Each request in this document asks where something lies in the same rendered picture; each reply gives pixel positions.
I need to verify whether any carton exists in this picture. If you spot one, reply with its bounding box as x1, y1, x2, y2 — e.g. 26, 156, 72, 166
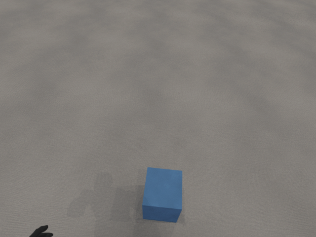
142, 167, 182, 223

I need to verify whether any left robot hand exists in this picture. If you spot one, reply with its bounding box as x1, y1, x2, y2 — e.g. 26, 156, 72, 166
29, 225, 53, 237

